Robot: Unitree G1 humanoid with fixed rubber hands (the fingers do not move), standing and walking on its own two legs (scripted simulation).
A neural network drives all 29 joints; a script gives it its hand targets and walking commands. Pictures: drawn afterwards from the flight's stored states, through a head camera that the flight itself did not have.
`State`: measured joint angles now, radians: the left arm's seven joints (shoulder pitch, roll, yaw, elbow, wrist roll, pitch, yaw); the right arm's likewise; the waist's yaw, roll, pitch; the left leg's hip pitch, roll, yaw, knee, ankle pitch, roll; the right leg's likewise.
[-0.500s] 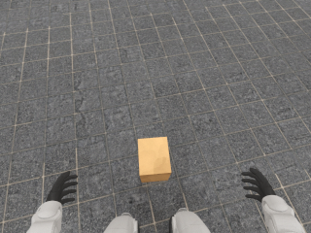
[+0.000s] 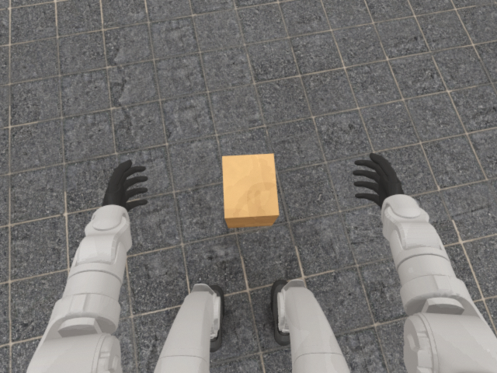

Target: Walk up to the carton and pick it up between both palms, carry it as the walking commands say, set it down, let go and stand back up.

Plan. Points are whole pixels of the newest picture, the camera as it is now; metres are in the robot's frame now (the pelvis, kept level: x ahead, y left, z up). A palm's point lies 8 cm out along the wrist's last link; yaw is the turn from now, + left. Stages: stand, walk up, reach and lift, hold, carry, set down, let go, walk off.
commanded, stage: reach and lift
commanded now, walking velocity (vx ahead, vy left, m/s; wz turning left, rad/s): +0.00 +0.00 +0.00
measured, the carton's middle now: (249, 193) +0.50 -0.01 -0.59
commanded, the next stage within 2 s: none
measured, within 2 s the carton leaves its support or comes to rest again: neither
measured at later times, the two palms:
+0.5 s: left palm (157, 151) +0.48 +0.17 -0.14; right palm (338, 140) +0.50 -0.18 -0.14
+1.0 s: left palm (170, 163) +0.49 +0.17 -0.24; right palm (319, 154) +0.51 -0.17 -0.24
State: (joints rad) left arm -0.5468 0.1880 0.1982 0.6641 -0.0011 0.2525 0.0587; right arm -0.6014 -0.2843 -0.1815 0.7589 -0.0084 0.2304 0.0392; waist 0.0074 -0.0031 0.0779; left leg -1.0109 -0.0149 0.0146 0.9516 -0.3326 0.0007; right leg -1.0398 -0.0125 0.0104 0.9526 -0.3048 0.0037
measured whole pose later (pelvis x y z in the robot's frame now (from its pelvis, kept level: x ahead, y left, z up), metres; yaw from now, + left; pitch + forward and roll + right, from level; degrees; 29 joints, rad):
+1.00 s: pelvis -0.01 +0.00 -0.11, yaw +0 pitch +49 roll +0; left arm -1.12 0.11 0.35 0.86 0.07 0.09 0.12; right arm -1.19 -0.21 -0.36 0.99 -0.09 0.07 -0.04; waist 0.02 0.00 -0.06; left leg -1.79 -0.02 0.00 1.34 -0.40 0.00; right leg -1.81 -0.01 0.00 1.32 -0.37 0.00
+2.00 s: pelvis -0.05 +0.00 -0.34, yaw +1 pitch +37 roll +1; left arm -1.48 0.30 0.07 1.18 -0.25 0.01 0.16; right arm -1.52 -0.37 0.00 1.21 0.25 0.01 -0.13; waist 0.01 0.02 0.41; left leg -2.27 -0.02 0.01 2.21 -0.58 -0.02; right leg -2.30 -0.01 0.01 2.19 -0.53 -0.01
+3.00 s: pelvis -0.05 -0.01 -0.34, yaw +1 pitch +34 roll +2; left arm -1.56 0.19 0.25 1.17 -0.04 0.08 0.13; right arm -1.57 -0.30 -0.10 1.22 0.11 0.08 -0.12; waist 0.02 0.00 0.43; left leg -2.23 -0.04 0.00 2.24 -0.61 -0.04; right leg -2.28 0.01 0.01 2.22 -0.54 -0.01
